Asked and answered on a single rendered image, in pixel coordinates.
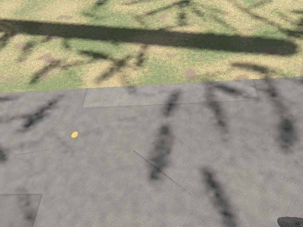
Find robot right hand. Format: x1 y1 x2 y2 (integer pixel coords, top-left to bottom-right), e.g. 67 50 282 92
277 217 303 227

